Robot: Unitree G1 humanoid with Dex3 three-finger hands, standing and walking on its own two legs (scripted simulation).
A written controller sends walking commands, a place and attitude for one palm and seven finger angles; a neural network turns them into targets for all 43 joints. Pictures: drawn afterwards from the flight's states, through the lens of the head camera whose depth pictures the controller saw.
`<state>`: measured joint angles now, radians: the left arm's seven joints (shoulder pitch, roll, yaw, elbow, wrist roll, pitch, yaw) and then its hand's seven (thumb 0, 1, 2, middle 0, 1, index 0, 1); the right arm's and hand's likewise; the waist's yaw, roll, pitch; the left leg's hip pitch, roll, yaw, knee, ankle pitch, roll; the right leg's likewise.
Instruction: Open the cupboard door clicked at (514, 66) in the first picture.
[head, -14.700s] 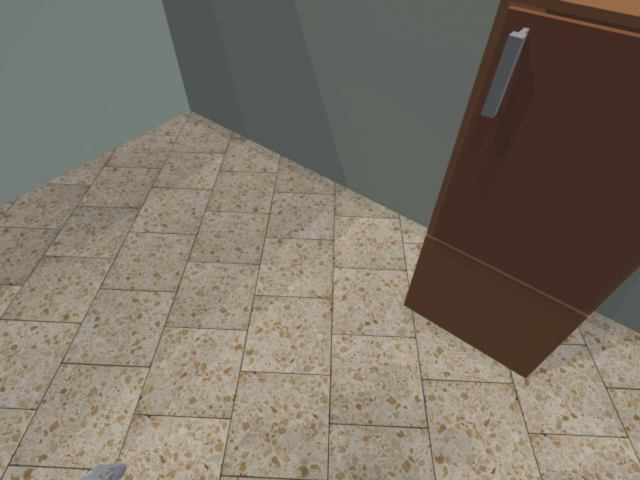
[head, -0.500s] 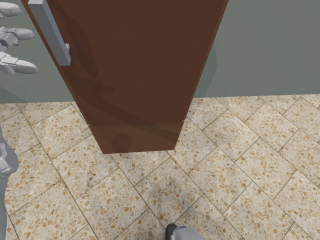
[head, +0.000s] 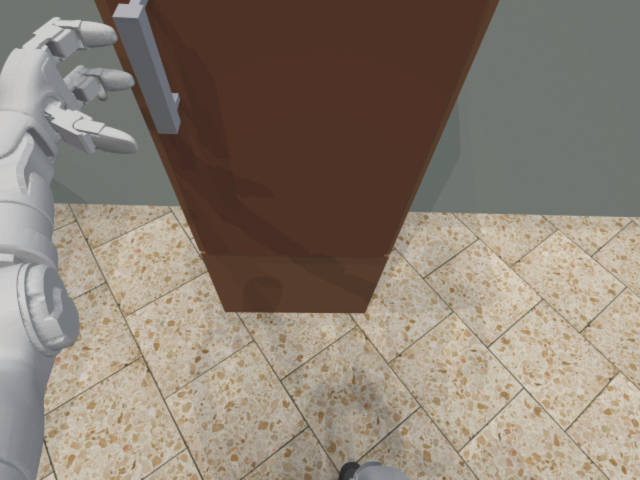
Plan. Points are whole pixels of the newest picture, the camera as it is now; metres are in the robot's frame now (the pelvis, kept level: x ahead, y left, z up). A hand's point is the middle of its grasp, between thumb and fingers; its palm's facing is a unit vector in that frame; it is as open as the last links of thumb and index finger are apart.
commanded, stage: slide the fingers in behind the handle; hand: left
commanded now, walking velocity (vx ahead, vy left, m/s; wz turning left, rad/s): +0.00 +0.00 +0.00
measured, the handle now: (155, 65) +0.57 +0.16 +0.17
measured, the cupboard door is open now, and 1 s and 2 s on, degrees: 0 0 0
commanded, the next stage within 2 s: close the thumb around the handle in 1.34 s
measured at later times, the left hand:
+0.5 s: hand (144, 95) +0.51 +0.16 +0.17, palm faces -0.08 -1.00 -0.02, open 14.0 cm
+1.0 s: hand (167, 96) +0.51 +0.14 +0.17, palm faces -0.08 -1.00 -0.01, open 14.0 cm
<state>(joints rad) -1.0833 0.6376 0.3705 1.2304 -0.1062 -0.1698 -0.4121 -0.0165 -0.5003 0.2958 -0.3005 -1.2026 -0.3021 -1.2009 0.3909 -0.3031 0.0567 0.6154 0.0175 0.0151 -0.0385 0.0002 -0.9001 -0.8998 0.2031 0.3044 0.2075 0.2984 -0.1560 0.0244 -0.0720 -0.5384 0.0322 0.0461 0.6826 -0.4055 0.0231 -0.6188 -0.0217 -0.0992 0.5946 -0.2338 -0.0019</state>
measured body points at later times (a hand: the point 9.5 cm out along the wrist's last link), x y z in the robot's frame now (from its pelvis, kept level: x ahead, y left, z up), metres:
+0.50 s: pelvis +0.00 -0.01 +0.00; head +0.08 -0.01 +0.44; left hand +0.51 +0.22 +0.17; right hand -0.02 -0.28 -0.11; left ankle -0.05 +0.10 -0.72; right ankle +0.02 -0.12 -0.72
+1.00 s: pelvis -0.01 -0.01 +0.00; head +0.07 -0.01 +0.45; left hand +0.51 +0.19 +0.17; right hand -0.01 -0.27 -0.12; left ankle -0.05 +0.10 -0.72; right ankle +0.02 -0.12 -0.72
